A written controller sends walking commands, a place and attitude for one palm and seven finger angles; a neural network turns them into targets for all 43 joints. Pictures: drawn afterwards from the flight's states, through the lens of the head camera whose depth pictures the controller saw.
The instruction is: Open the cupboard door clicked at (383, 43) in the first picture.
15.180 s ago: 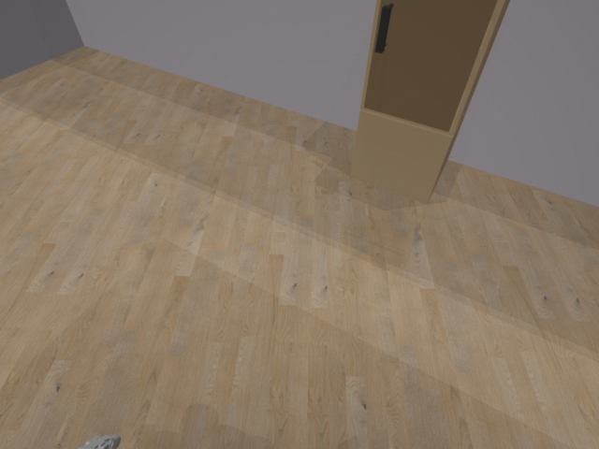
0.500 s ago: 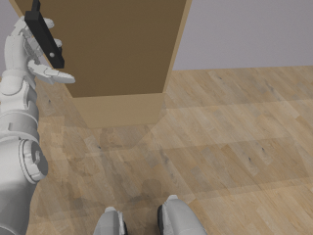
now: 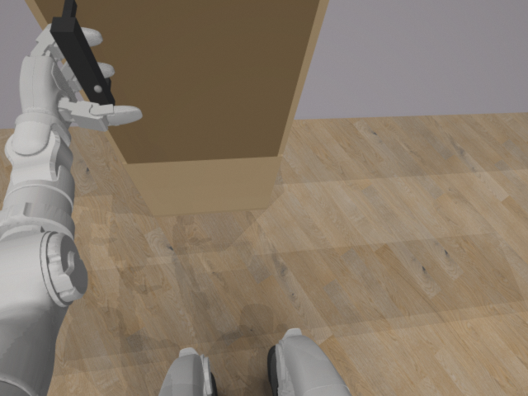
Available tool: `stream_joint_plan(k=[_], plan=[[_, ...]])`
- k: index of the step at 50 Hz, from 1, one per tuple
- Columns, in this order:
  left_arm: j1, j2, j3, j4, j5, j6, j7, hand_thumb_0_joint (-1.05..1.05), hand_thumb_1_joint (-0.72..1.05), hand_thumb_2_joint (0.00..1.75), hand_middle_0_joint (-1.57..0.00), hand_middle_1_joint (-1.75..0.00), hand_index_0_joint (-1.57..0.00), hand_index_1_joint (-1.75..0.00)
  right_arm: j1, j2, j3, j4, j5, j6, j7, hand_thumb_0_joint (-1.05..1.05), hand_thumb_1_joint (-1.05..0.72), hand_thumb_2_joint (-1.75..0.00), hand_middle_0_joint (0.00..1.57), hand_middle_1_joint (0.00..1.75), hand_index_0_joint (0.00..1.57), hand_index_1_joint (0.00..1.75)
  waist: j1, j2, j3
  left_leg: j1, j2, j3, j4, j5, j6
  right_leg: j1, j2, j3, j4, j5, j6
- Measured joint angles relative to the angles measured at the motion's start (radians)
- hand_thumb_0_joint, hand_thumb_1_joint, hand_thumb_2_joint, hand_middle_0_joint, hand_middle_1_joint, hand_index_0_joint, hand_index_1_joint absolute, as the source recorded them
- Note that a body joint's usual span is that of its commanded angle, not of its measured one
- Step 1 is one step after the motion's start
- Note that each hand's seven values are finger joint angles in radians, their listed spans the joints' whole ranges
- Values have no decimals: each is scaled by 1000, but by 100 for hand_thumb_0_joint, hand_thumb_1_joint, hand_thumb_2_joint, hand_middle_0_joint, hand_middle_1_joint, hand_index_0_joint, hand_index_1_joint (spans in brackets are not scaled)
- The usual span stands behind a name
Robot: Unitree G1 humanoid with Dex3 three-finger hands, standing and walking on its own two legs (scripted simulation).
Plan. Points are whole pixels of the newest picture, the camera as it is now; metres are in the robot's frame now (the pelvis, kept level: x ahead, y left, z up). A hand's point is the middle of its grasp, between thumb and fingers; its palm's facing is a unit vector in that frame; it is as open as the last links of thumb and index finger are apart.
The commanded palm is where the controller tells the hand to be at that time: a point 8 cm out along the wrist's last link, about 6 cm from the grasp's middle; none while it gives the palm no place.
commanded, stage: close the thumb around the handle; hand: left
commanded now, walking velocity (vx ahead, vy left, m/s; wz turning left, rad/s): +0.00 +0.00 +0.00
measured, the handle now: (89, 60) +0.60 +0.19 +0.07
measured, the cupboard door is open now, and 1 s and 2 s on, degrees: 0 13 47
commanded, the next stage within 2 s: pull the door open along its arc in 0.46 s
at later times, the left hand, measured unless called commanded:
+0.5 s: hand (99, 88) +0.54 +0.17 +0.08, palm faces -0.01 -1.00 -0.01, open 6.2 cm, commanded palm +0.52 +0.21 +0.07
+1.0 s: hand (109, 131) +0.47 +0.16 +0.08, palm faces -0.05 -1.00 -0.02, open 6.4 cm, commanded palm +0.42 +0.22 +0.07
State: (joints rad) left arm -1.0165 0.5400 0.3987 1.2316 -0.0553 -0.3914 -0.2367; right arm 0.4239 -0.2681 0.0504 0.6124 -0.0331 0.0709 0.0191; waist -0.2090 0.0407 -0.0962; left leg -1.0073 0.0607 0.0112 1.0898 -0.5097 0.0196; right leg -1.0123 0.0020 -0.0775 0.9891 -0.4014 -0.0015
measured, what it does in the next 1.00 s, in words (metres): stands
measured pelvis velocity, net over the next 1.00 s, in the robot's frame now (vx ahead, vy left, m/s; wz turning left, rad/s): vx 0.02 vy -0.01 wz -0.01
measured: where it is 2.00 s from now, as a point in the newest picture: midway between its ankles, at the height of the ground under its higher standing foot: outside the picture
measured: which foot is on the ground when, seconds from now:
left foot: down 0.00-1.00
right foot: down 0.00-1.00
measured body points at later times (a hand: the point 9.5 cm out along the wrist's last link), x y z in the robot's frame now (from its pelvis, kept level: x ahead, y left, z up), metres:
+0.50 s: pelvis +0.00 +0.00 +0.00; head +0.16 +0.01 +0.42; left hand +0.53 +0.23 +0.08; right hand -0.01 -0.27 -0.11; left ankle -0.01 +0.10 -0.66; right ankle +0.03 -0.13 -0.66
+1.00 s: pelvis +0.02 -0.01 +0.02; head +0.13 +0.00 +0.46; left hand +0.47 +0.21 +0.08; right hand +0.04 -0.26 -0.10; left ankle -0.01 +0.10 -0.66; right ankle +0.03 -0.13 -0.66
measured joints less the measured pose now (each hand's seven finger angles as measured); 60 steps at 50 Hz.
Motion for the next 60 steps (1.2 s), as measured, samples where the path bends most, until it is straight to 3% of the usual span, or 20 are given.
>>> stream_joint_plan(k=[18,36,43,49,52,55,60], plan=[[4,1,1,-2,1,-8,-3,0,66,80,-35,-130,-36,-132,-9,-1,-4,2,0,0,-2,0,-91,-89,20,30,20,30,2,-1,2,5,1,-3,-3,-3,-3,5,2,-2,-1,-5,-3],[44,-8,17,-48,-13,2,-10,0,67,78,-33,-132,-33,-134,-12,-2,-7,-16,6,12,-2,0,-91,-89,20,30,20,30,7,0,-2,12,4,4,-9,-3,-7,4,6,6,0,-6,-6],[214,-79,10,-196,-57,2,-13,0,67,73,-33,-132,-32,-134,0,4,-17,-39,22,31,8,0,-91,-89,20,30,20,30,32,2,-15,85,6,26,-63,4,-6,63,11,27,-40,2,-4],[408,-173,-49,-371,-97,-4,-20,-1,65,71,-32,-132,-32,-134,-14,7,-27,-66,41,39,13,0,-91,-89,20,30,20,30,64,-3,-29,171,0,39,-119,15,-7,137,7,39,-79,5,-3],[478,-246,-84,-452,-106,0,49,-1,65,71,-33,-132,-33,-132,-38,10,-38,-73,43,27,12,0,-91,-89,20,30,20,30,88,-5,-34,199,-3,42,-134,17,-8,163,5,42,-87,4,-3],[532,-339,-115,-530,-88,-4,195,-1,64,73,-32,-132,-34,-129,-73,14,-48,-76,32,11,17,0,-91,-89,20,30,20,30,109,-8,-41,213,-9,43,-141,19,-10,173,-1,44,-84,0,-3],[615,-468,-191,-640,-12,-5,438,-1,64,76,-32,-132,-33,-127,-132,31,-59,-80,4,-3,30,0,-91,-89,20,30,20,30,142,-9,-53,227,-18,43,-137,17,-15,180,-10,44,-61,-15,-7]])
